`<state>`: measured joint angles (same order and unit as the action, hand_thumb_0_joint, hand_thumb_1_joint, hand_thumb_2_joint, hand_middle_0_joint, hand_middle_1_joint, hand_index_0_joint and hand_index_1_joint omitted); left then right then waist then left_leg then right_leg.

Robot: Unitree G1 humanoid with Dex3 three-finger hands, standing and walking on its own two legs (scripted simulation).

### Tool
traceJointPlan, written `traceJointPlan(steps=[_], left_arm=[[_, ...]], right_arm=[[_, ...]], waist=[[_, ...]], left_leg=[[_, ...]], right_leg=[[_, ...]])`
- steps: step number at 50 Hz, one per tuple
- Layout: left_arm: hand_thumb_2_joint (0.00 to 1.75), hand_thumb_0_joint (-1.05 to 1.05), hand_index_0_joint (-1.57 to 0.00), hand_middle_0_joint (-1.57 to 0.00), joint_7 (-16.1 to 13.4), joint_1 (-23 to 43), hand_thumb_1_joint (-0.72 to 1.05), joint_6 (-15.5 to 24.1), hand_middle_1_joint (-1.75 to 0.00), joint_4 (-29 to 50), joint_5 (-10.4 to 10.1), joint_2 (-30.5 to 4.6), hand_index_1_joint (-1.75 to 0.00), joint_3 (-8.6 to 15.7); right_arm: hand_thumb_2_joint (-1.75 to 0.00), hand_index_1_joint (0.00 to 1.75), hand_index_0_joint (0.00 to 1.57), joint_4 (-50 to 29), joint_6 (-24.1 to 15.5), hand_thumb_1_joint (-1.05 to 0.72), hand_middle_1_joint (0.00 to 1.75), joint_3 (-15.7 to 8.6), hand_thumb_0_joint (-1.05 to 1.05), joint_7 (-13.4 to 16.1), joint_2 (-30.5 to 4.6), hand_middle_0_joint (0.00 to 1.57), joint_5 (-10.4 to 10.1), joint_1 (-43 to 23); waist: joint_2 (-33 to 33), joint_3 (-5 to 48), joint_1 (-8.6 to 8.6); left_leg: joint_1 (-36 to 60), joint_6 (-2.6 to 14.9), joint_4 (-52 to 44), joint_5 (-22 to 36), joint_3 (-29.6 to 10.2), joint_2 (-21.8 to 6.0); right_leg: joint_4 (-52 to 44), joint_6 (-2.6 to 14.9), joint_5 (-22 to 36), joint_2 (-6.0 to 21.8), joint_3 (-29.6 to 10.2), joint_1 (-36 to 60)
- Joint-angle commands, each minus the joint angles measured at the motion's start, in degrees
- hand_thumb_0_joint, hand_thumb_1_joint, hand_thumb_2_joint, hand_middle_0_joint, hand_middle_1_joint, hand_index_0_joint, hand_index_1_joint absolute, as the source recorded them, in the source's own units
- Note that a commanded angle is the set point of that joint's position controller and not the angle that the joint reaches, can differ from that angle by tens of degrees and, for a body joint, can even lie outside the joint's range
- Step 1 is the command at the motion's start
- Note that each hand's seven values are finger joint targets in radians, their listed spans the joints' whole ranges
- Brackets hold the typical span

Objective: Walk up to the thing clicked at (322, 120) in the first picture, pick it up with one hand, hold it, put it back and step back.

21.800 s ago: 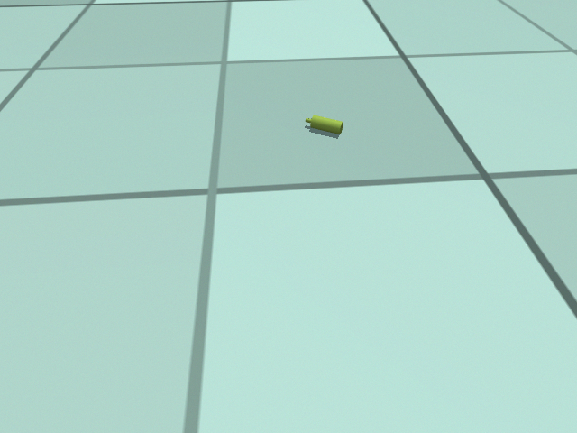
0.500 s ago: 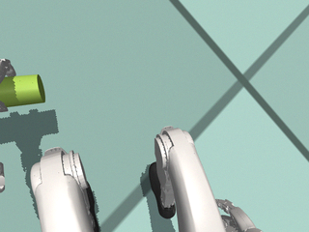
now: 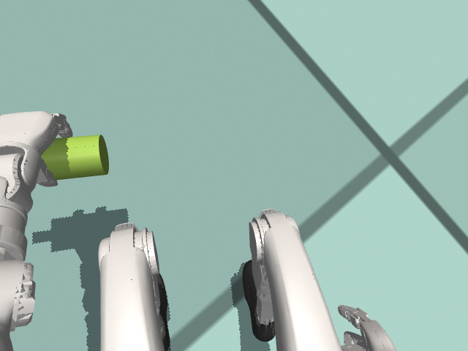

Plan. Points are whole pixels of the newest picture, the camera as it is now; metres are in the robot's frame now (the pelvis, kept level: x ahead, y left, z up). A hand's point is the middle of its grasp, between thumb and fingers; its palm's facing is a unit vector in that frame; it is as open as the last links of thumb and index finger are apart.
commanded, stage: lift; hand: left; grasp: from above
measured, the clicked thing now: (37, 160) +0.45 +0.33 -0.15
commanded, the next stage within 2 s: hold in 1.20 s
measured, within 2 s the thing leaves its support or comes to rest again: neither
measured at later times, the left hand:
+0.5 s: hand out of the picture +0.37 +0.29 +0.09, palm faces -0.43 -0.10 -0.90, open 10.3 cm
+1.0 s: hand out of the picture +0.35 +0.26 +0.22, palm faces -0.45 -0.09 -0.89, open 10.4 cm
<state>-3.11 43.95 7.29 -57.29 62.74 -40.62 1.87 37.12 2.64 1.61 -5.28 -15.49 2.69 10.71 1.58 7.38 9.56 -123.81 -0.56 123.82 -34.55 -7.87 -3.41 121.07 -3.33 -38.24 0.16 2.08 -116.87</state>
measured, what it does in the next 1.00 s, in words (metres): rises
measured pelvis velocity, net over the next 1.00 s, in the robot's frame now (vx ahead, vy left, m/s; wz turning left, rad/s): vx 0.05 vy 0.00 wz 0.09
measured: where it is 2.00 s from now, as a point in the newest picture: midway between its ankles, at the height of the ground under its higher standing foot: (210, 320)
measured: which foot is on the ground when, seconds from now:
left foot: down 0.00-1.00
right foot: down 0.00-1.00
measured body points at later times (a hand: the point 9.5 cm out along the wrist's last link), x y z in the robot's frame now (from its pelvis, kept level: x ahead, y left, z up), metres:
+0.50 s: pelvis +0.01 +0.00 +0.17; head +0.14 +0.04 +0.60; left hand +0.39 +0.29 +0.14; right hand +0.16 -0.25 +0.05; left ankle +0.10 +0.13 -0.37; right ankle +0.10 -0.14 -0.37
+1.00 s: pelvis +0.05 +0.00 +0.30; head +0.11 +0.01 +0.75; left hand +0.37 +0.27 +0.27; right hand +0.16 -0.25 +0.18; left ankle +0.10 +0.13 -0.37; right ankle +0.10 -0.14 -0.37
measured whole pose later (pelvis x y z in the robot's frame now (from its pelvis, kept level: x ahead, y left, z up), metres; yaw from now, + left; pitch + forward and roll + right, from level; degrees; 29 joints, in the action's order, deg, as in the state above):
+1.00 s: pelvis +0.05 +0.00 +0.30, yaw +5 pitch +13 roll -2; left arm -7.3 20.7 1.1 -49.1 59.2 -23.4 -9.4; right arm 41.9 -0.1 -1.4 2.7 -14.2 -1.6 14.1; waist 2.0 6.3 3.6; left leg -49.7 -0.6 59.5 -22.8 0.2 -4.1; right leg 57.5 -2.5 -24.2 1.6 0.4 -46.1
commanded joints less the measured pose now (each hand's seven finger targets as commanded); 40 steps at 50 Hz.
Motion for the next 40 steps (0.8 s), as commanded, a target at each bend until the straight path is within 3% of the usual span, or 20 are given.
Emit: traceJointPlan(steps=[1, 6, 7, 8, 14, 18, 21, 25, 27, 29, 33, 35, 39, 40], left_arm=[[0.85, 0.00, -1.05, -1.04, -1.58, 17.11, 0.71, -0.12, -0.74, 16.29, -2.42, -15.59, -0.72, 3.44], [0.85, 0.00, -1.04, -1.03, -0.84, 14.56, 0.72, -1.19, -0.75, 23.08, -4.08, -14.51, -0.73, 3.74], [0.85, 0.00, -1.03, -1.02, -0.66, 12.95, 0.70, -1.45, -0.76, 23.51, -4.28, -12.50, -0.74, 2.63], [0.83, 0.00, -1.05, -1.03, -0.48, 11.64, 0.72, -1.72, -0.73, 24.21, -4.54, -12.95, -0.71, 3.02], [0.81, 0.00, -1.04, -1.02, 0.16, 5.45, 0.72, -3.11, -0.72, 30.52, -5.58, -10.59, -0.70, 2.25], [0.82, 0.00, -1.03, -1.02, -0.47, 1.05, 0.71, -4.25, -0.72, 32.33, -6.44, -8.07, -0.71, 1.45], [0.84, 0.00, -1.05, -1.03, -0.85, -0.05, 0.72, -4.85, -0.73, 33.25, -6.31, -8.21, -0.72, 1.60], [0.89, 0.00, -1.05, -1.04, -1.20, -4.70, 0.74, -5.51, -0.77, 30.59, -6.36, -4.49, -0.75, -0.16], [0.88, 0.00, -1.06, -1.05, -1.06, -4.96, 0.74, -5.44, -0.75, 29.16, -6.27, -1.47, -0.74, -2.58], [0.87, 0.00, -1.05, -1.04, -1.21, -4.47, 0.74, -5.22, -0.76, 27.64, -5.67, -2.76, -0.75, -2.08], [0.87, 0.00, -1.05, -1.04, -1.91, -5.10, 0.74, -4.61, -0.75, 25.08, -5.75, 1.41, -0.74, -4.75], [0.85, 0.00, -1.03, -1.02, -2.77, -5.91, 0.70, -4.40, -0.74, 23.85, -5.12, 1.15, -0.73, -4.08], [0.87, 0.00, -1.02, -1.01, -4.90, -2.84, 0.69, -4.38, -0.76, 22.98, -4.14, 3.52, -0.75, -6.10], [0.89, 0.00, -1.02, -1.01, -5.55, -3.67, 0.69, -4.61, -0.77, 21.88, -4.13, 3.06, -0.76, -5.42]], right_arm=[[-0.90, 0.30, 0.20, -3.04, -0.43, -0.91, 0.30, -5.58, 0.00, 1.78, -11.98, 0.20, -0.68, 8.71], [-0.90, 0.30, 0.20, -4.04, -0.28, -0.90, 0.30, -6.47, 0.00, 3.13, -11.97, 0.20, -1.67, 7.07], [-0.90, 0.30, 0.20, -4.04, -0.22, -0.90, 0.30, -6.55, 0.00, 3.43, -11.50, 0.20, -1.76, 6.59], [-0.90, 0.30, 0.20, -4.16, -0.23, -0.90, 0.30, -6.45, 0.00, 3.72, -11.41, 0.20, -1.89, 6.27], [-0.90, 0.30, 0.20, -4.25, -0.08, -0.90, 0.30, -6.50, 0.00, 5.40, -10.24, 0.20, -2.69, 4.60], [-0.90, 0.30, 0.20, -4.08, -0.21, -0.89, 0.30, -6.12, 0.00, 6.39, -9.11, 0.20, -3.22, 3.28], [-0.90, 0.30, 0.20, -3.81, -0.30, -0.89, 0.30, -5.95, 0.00, 7.13, -8.72, 0.20, -3.55, 2.68], [-0.90, 0.30, 0.20, -3.04, -0.94, -0.89, 0.30, -5.61, 0.00, 8.04, -7.72, 0.20, -4.05, 2.38], [-0.90, 0.30, 0.20, -2.44, -1.50, -0.89, 0.30, -5.71, 0.00, 8.48, -7.57, 0.20, -4.11, 2.56], [-0.90, 0.30, 0.20, -2.32, -2.00, -0.90, 0.30, -5.77, 0.00, 8.87, -7.70, 0.20, -4.32, 2.37], [-0.90, 0.30, 0.20, -1.75, -3.32, -0.90, 0.30, -5.69, 0.00, 9.13, -7.09, 0.20, -4.39, 2.68], [-0.90, 0.30, 0.20, -1.58, -3.77, -0.90, 0.30, -5.95, 0.00, 9.19, -7.22, 0.20, -4.45, 2.93], [-0.90, 0.30, 0.20, -1.07, -4.50, -0.90, 0.30, -5.79, 0.00, 9.03, -6.86, 0.20, -4.40, 3.46], [-0.90, 0.30, 0.20, -0.95, -4.58, -0.90, 0.30, -5.95, 0.00, 9.04, -6.88, 0.20, -4.35, 3.66]], waist=[[13.53, 39.56, -0.99], [14.77, 40.70, -2.37], [14.87, 39.69, -2.15], [13.26, 38.76, -2.43], [12.17, 39.43, -3.62], [10.99, 35.57, -4.07], [8.83, 33.27, -3.98], [6.48, 28.40, -4.15], [6.06, 25.51, -3.67], [5.92, 23.24, -4.37], [5.12, 20.87, -4.28], [4.95, 20.75, -5.23], [5.62, 19.29, -5.03], [4.73, 18.92, -5.15]], left_leg=[[37.30, 2.24, -18.54, 3.01, 4.29, 1.74], [44.56, 1.77, -26.15, 0.43, 2.40, 1.21], [45.45, 1.74, -27.28, 0.59, 2.47, 1.11], [46.50, 1.79, -28.43, 0.12, 2.32, 1.02], [55.58, 1.68, -34.62, 5.44, 3.35, 1.14], [59.60, 1.49, -40.68, 4.31, 3.91, 1.23], [62.23, 1.63, -44.58, 3.83, 4.74, 1.48], [66.33, 1.56, -49.73, 5.37, 5.41, 1.64], [69.34, 1.33, -53.16, 5.44, 4.74, 1.22], [71.30, 1.23, -56.47, 4.77, 4.56, 1.21], [75.99, 1.00, -61.30, 5.28, 4.90, 1.38], [79.00, 0.67, -63.84, 6.93, 4.26, 1.24], [83.57, 0.51, -68.25, 8.79, 5.05, 1.64], [83.88, 0.60, -68.77, 9.63, 5.66, 1.93]], right_leg=[[-18.40, 4.93, 8.51, -2.24, 3.89, 18.98], [-21.48, 4.76, 7.65, -2.00, 3.93, 22.71], [-22.67, 4.64, 8.07, -2.00, 3.81, 23.81], [-24.11, 4.57, 7.59, -1.97, 3.77, 24.65], [-31.53, 4.35, 10.76, -1.69, 2.50, 33.36], [-37.57, 4.16, 10.15, -1.65, 1.86, 39.40], [-42.87, 4.07, 9.49, -1.69, 1.00, 44.88], [-48.96, 4.03, 10.29, -1.76, 0.20, 50.95], [-51.29, 4.04, 10.82, -1.83, 0.21, 53.05], [-53.84, 4.16, 10.32, -1.94, 0.09, 54.93], [-59.21, 4.13, 10.64, -1.94, -0.53, 59.91], [-60.75, 4.18, 12.00, -2.04, -0.40, 61.95], [-65.29, 4.07, 14.11, -2.15, -0.50, 66.25], [-66.86, 3.96, 14.25, -2.23, -0.69, 67.99]])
